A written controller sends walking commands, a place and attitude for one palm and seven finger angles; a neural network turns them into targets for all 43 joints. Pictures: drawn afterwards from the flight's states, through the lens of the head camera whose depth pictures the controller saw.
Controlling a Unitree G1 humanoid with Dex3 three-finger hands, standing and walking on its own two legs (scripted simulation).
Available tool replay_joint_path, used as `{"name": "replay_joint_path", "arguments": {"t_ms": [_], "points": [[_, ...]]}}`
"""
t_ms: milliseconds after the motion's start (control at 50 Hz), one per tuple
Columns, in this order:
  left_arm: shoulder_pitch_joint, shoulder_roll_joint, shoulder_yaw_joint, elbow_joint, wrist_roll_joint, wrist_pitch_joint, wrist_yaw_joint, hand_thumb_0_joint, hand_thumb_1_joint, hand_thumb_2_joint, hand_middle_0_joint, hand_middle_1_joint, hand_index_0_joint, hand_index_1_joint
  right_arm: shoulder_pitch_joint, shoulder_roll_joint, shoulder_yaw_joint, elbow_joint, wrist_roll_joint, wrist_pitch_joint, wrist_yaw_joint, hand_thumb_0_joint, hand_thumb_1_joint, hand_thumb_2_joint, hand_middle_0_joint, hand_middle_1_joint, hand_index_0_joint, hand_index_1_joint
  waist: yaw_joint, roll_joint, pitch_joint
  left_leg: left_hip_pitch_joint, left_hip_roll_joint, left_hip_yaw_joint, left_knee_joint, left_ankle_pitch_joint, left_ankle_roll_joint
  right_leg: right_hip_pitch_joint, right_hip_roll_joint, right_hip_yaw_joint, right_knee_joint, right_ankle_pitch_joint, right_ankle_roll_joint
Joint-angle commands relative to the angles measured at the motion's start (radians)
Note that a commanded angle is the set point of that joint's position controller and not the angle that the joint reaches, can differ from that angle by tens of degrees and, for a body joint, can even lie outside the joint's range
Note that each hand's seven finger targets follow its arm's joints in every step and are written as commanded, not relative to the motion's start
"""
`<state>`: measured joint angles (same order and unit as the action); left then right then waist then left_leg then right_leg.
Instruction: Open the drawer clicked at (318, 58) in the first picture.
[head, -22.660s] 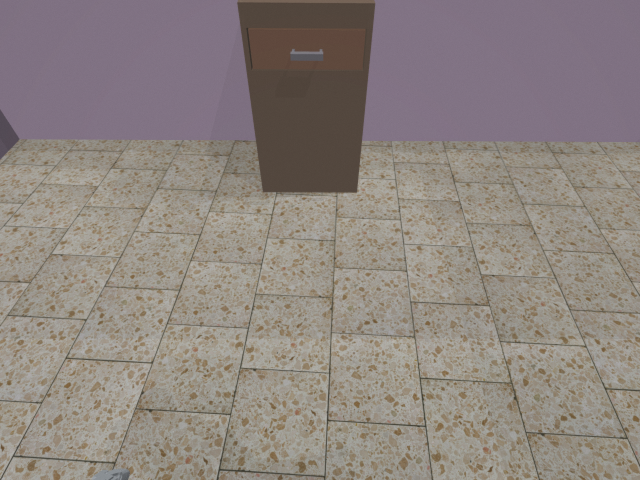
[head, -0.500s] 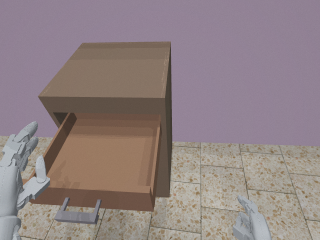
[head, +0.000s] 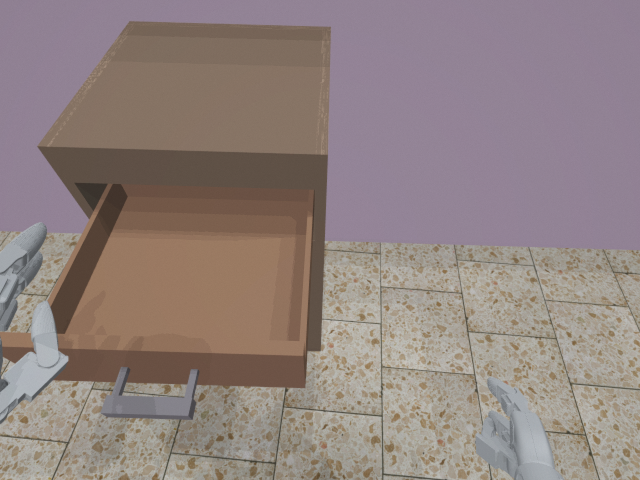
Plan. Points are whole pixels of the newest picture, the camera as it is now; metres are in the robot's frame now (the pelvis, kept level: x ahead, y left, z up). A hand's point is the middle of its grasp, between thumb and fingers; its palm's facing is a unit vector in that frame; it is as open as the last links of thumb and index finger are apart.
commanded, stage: step back with the hand held close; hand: left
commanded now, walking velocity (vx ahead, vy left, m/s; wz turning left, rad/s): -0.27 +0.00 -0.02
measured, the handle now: (154, 391) +0.24 +0.25 -0.09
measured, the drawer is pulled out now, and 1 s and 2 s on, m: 0.30 0.30 0.30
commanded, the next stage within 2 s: stop stepping back and stand still in 1.02 s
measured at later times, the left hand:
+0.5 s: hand (5, 413) +0.15 +0.25 +0.15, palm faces +0.35 -0.81 -0.47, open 7.4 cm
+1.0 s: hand out of the picture +0.05 +0.18 +0.16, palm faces +0.25 -0.81 -0.53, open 7.4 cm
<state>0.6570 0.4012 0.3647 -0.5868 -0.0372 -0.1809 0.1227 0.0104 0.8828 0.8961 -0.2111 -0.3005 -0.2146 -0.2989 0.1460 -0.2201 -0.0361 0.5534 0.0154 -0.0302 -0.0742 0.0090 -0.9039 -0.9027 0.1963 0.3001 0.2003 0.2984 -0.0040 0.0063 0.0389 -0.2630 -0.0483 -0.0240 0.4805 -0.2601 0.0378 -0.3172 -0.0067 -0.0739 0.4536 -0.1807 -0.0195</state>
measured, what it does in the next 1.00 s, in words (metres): walks backwards: right foot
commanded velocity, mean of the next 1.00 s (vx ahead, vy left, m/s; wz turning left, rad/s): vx -0.36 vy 0.00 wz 0.01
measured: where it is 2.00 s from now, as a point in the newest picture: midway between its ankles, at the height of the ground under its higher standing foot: outside the picture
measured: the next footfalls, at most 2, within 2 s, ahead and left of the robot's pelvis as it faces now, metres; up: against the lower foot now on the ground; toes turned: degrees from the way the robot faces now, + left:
right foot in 0.78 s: -0.16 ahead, -0.13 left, +0.00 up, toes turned -6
left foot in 1.06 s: -0.14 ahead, +0.07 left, +0.00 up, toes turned +1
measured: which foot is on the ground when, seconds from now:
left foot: down 0.00-0.84, up 0.86-1.00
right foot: down 0.00-0.44, up 0.46-0.76, down 0.78-1.00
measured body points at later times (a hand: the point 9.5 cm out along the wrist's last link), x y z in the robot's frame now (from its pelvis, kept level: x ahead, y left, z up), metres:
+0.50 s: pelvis -0.05 +0.01 -0.01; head -0.01 +0.04 +0.44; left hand +0.13 +0.30 +0.18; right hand +0.12 -0.23 -0.08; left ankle -0.01 +0.09 -0.74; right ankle +0.00 -0.11 -0.72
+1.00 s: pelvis -0.15 -0.04 +0.00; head -0.10 -0.04 +0.45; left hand +0.03 +0.22 +0.19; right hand +0.03 -0.29 -0.08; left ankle -0.16 +0.07 -0.70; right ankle -0.20 -0.13 -0.74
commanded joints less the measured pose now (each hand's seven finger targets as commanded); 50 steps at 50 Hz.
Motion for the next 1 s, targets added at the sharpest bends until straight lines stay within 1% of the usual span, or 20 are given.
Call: {"name": "replay_joint_path", "arguments": {"t_ms": [0, 120, 200, 280, 340, 380, 420, 440, 460, 500, 540, 660, 760, 780, 820, 840, 860, 880, 940, 980], "points": [[0.026, 0.137, 0.141, -0.216, -0.009, -0.064, 0.033, 0.000, 0.900, 0.900, -0.200, -0.300, -0.200, -0.300, -0.091, -0.105, -0.033, -0.169, 0.000, -0.056, -0.003, 0.000, -0.900, -0.900, 0.200, 0.300, 0.200, 0.300, 0.008, 0.048, -0.187, -0.128, 0.157, -0.126, -0.093, 0.251, 0.012, 0.222, -0.081, 0.091, 0.049, 0.199, 0.001], [-0.018, 0.137, 0.148, -0.251, 0.010, -0.072, 0.039, 0.000, 0.900, 0.900, -0.200, -0.300, -0.200, -0.300, -0.076, -0.115, -0.028, -0.174, -0.010, -0.083, -0.002, 0.000, -0.900, -0.900, 0.200, 0.300, 0.200, 0.300, 0.008, 0.119, -0.142, -0.317, 0.208, -0.167, -0.161, 0.050, 0.047, 0.273, -0.048, 0.096, 0.160, 0.082, 0.012], [-0.042, 0.117, 0.135, -0.241, 0.013, -0.078, 0.042, 0.000, 0.900, 0.900, -0.200, -0.300, -0.200, -0.300, -0.055, -0.110, -0.023, -0.181, -0.006, -0.095, 0.002, 0.000, -0.900, -0.900, 0.200, 0.300, 0.200, 0.300, 0.001, 0.051, -0.115, -0.405, 0.172, -0.144, -0.110, -0.177, 0.053, 0.279, -0.078, 0.152, 0.121, 0.060, 0.002], [-0.058, 0.120, 0.113, -0.254, -0.002, -0.090, 0.050, 0.000, 0.900, 0.900, -0.200, -0.300, -0.200, -0.300, -0.020, -0.113, -0.027, -0.150, -0.003, -0.099, 0.012, 0.000, -0.900, -0.900, 0.200, 0.300, 0.200, 0.300, -0.015, -0.093, -0.137, -0.120, 0.047, -0.062, 0.179, -0.172, -0.001, -0.039, -0.239, 0.307, -0.151, -0.141, -0.093], [-0.040, 0.131, 0.131, -0.249, -0.005, -0.087, 0.064, 0.000, 0.900, 0.900, -0.200, -0.300, -0.200, -0.300, -0.036, -0.094, -0.017, -0.129, -0.011, -0.088, 0.005, 0.000, -0.900, -0.900, 0.200, 0.300, 0.200, 0.300, -0.011, -0.128, -0.155, -0.015, 0.054, -0.051, 0.175, -0.126, -0.007, -0.108, -0.253, 0.227, -0.150, -0.141, -0.094], [-0.020, 0.143, 0.146, -0.279, -0.003, -0.096, 0.064, 0.000, 0.900, 0.900, -0.200, -0.300, -0.200, -0.300, -0.062, -0.106, -0.018, -0.135, -0.009, -0.090, -0.001, 0.000, -0.900, -0.900, 0.200, 0.300, 0.200, 0.300, -0.007, 0.034, -0.137, -0.072, 0.116, -0.118, -0.008, -0.106, 0.012, -0.072, -0.159, 0.159, -0.041, -0.128, -0.048], [-0.026, 0.164, 0.174, -0.316, 0.023, -0.109, 0.061, 0.000, 0.900, 0.900, -0.200, -0.300, -0.200, -0.300, -0.092, -0.117, -0.015, -0.156, -0.010, -0.109, -0.005, 0.000, -0.900, -0.900, 0.200, 0.300, 0.200, 0.300, -0.006, 0.288, -0.127, -0.361, 0.301, -0.307, -0.277, -0.152, 0.071, 0.162, -0.003, 0.060, 0.291, -0.111, 0.022], [-0.042, 0.161, 0.171, -0.325, 0.034, -0.108, 0.066, 0.000, 0.900, 0.900, -0.200, -0.300, -0.200, -0.300, -0.070, -0.092, -0.015, -0.154, -0.028, -0.119, -0.009, 0.000, -0.900, -0.900, 0.200, 0.300, 0.200, 0.300, -0.012, 0.276, -0.132, -0.377, 0.350, -0.362, -0.304, -0.078, 0.091, 0.145, 0.017, 0.080, 0.443, -0.195, 0.027], [-0.050, 0.149, 0.157, -0.333, 0.024, -0.108, 0.065, 0.000, 0.900, 0.900, -0.200, -0.300, -0.200, -0.300, -0.053, -0.084, -0.022, -0.143, -0.032, -0.129, -0.008, 0.000, -0.900, -0.900, 0.200, 0.300, 0.200, 0.300, -0.011, 0.195, -0.135, -0.285, 0.354, -0.335, -0.251, 0.085, 0.107, 0.052, 0.011, 0.109, 0.503, -0.263, 0.020], [0.025, 0.125, 0.151, -0.294, 0.006, -0.106, 0.063, 0.000, 0.900, 0.900, -0.200, -0.300, -0.200, -0.300, -0.035, -0.086, -0.032, -0.113, -0.033, -0.146, 0.000, 0.000, -0.900, -0.900, 0.200, 0.300, 0.200, 0.300, 0.013, 0.124, -0.184, -0.034, 0.324, -0.244, -0.130, 0.452, 0.101, -0.063, -0.007, 0.096, 0.395, -0.307, 0.018], [0.029, 0.101, 0.108, -0.293, 0.000, -0.099, 0.054, 0.000, 0.900, 0.900, -0.200, -0.300, -0.200, -0.300, -0.036, -0.089, -0.025, -0.088, -0.029, -0.157, 0.009, 0.000, -0.900, -0.900, 0.200, 0.300, 0.200, 0.300, 0.008, 0.163, -0.211, 0.146, 0.294, -0.187, -0.092, 0.699, 0.073, -0.093, 0.006, 0.055, 0.294, -0.258, 0.022], [0.019, 0.129, 0.115, -0.307, -0.029, -0.079, 0.019, 0.000, 0.900, 0.900, -0.200, -0.300, -0.200, -0.300, -0.078, -0.111, -0.016, -0.074, -0.027, -0.161, 0.027, 0.000, -0.900, -0.900, 0.200, 0.300, 0.200, 0.300, 0.017, 0.193, -0.266, 0.233, 0.283, -0.179, -0.101, 0.705, 0.063, -0.006, 0.017, 0.040, 0.084, -0.189, 0.022], [0.075, 0.173, 0.184, -0.310, -0.060, -0.094, -0.012, 0.000, 0.900, 0.900, -0.200, -0.300, -0.200, -0.300, -0.115, -0.114, -0.011, -0.109, -0.010, -0.132, 0.035, 0.000, -0.900, -0.900, 0.200, 0.300, 0.200, 0.300, 0.042, 0.159, -0.309, 0.143, 0.259, -0.116, -0.055, 0.515, 0.045, 0.132, -0.008, 0.028, -0.085, -0.024, 0.020], [0.081, 0.189, 0.200, -0.313, -0.058, -0.102, -0.016, 0.000, 0.900, 0.900, -0.200, -0.300, -0.200, -0.300, -0.120, -0.112, -0.014, -0.123, -0.003, -0.116, 0.037, 0.000, -0.900, -0.900, 0.200, 0.300, 0.200, 0.300, 0.046, 0.103, -0.314, 0.129, 0.232, -0.073, 0.001, 0.455, 0.025, 0.151, -0.031, 0.036, -0.143, 0.097, 0.019], [0.081, 0.193, 0.195, -0.271, -0.060, -0.093, -0.017, 0.000, 0.900, 0.900, -0.200, -0.300, -0.200, -0.300, -0.101, -0.092, -0.033, -0.137, 0.034, -0.093, 0.034, 0.000, -0.900, -0.900, 0.200, 0.300, 0.200, 0.300, 0.026, -0.263, -0.312, 0.099, 0.058, 0.056, 0.286, 0.036, -0.043, 0.053, -0.213, 0.129, -0.187, 0.433, -0.037], [0.077, 0.184, 0.187, -0.221, -0.053, -0.092, -0.011, 0.000, 0.900, 0.900, -0.200, -0.300, -0.200, -0.300, -0.130, -0.088, -0.037, -0.147, 0.047, -0.086, 0.025, 0.000, -0.900, -0.900, 0.200, 0.300, 0.200, 0.300, 0.021, -0.291, -0.217, -0.066, 0.007, 0.039, 0.481, -0.145, -0.044, 0.000, -0.309, 0.192, -0.166, 0.524, -0.087], [0.072, 0.158, 0.172, -0.196, -0.046, -0.079, -0.003, 0.000, 0.900, 0.900, -0.200, -0.300, -0.200, -0.300, -0.151, -0.068, -0.028, -0.145, 0.037, -0.080, 0.018, 0.000, -0.900, -0.900, 0.200, 0.300, 0.200, 0.300, 0.016, -0.234, -0.173, -0.181, 0.014, -0.010, 0.579, -0.227, -0.047, 0.027, -0.353, 0.214, -0.130, 0.643, -0.143], [0.069, 0.148, 0.172, -0.165, -0.034, -0.069, 0.008, 0.000, 0.900, 0.900, -0.200, -0.300, -0.200, -0.300, -0.168, -0.033, -0.006, -0.140, 0.020, -0.068, 0.008, 0.000, -0.900, -0.900, 0.200, 0.300, 0.200, 0.300, 0.002, -0.174, -0.149, -0.242, 0.035, -0.018, 0.571, -0.238, -0.054, 0.077, -0.338, 0.183, -0.098, 0.727, -0.146], [0.016, 0.139, 0.151, -0.148, 0.003, -0.057, 0.036, 0.000, 0.900, 0.900, -0.200, -0.300, -0.200, -0.300, -0.175, -0.031, 0.024, -0.136, 0.004, -0.044, -0.027, 0.000, -0.900, -0.900, 0.200, 0.300, 0.200, 0.300, -0.013, -0.118, -0.134, -0.257, 0.044, 0.034, 0.235, -0.202, -0.054, 0.247, -0.256, 0.120, -0.010, 0.944, -0.085], [0.022, 0.138, 0.130, -0.189, 0.004, -0.051, 0.045, 0.000, 0.900, 0.900, -0.200, -0.300, -0.200, -0.300, -0.131, -0.056, 0.009, -0.125, 0.002, -0.034, -0.035, 0.000, -0.900, -0.900, 0.200, 0.300, 0.200, 0.300, -0.018, -0.103, -0.192, -0.164, 0.041, 0.067, -0.017, -0.002, -0.046, 0.316, -0.212, 0.099, 0.054, 0.952, -0.033]]}}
